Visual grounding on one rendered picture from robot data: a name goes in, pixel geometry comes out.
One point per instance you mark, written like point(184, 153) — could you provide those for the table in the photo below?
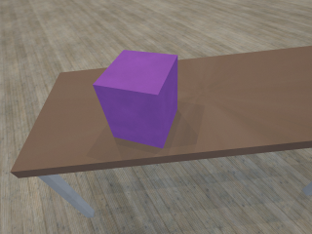
point(228, 105)

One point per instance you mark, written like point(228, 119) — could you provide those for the carton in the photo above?
point(138, 95)

